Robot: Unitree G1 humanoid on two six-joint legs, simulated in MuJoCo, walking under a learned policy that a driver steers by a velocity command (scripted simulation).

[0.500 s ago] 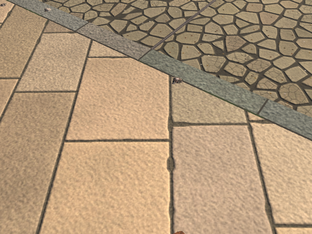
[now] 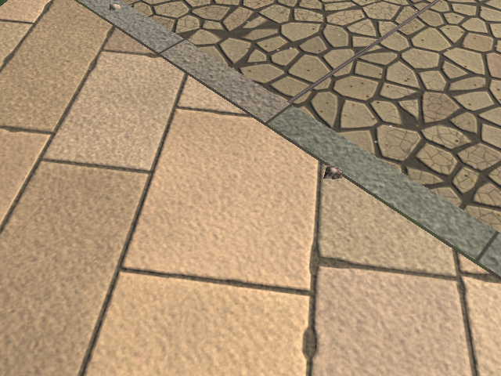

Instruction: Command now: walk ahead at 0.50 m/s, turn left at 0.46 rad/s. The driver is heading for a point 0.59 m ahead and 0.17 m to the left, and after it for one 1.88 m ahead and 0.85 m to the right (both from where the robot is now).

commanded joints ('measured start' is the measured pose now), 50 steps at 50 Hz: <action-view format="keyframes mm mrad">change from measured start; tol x32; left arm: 1 5 107 37 -87 17 -2 13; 14 -356 90 27 -241 3 -10 -14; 20 124 287 90 -152 28 -13 0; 50 51 147 31 -56 -18 77 7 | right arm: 1 -1 -101 -18 -75 -4 -13 -9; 50 2 -118 -17 -213 -13 18 -12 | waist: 1 31 47 -87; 18 46 131 -129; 20 66 -288 -406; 26 21 -85 -41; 41 69 -46 38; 47 -118 103 -527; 50 -4 86 -188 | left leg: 1 178 263 -362 -265 149 197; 17 265 222 -438 -56 170 92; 22 -450 91 -197 827 -351 -56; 40 -308 167 7 185 83 -40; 43 -7 57 62 55 57 21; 46 795 586 -568 67 925 316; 50 306 382 -180 -87 620 151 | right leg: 1 -179 -79 53 -79 60 10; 16 -53 49 52 -755 311 28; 21 816 -396 723 -856 -26 -250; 27 311 -207 175 -1010 282 -154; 39 439 -231 -141 -1020 461 -120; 43 451 -209 -166 -730 992 -79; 44 348 -164 -190 -557 936 -40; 46 -157 59 -22 98 -383 60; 50 -167 -68 51 -23 -165 70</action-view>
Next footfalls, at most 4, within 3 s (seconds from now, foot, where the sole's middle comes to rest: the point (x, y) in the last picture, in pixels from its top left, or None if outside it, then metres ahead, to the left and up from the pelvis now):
0.38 right None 0.40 -0.11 -0.77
0.88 left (159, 344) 0.54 0.25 -0.77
1.42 right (244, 308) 0.65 0.03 -0.77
1.90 left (162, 310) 0.64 0.26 -0.77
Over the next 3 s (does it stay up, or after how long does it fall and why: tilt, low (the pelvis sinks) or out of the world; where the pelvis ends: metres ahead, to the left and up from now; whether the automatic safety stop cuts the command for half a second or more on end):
stays up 0.59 0.11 0.01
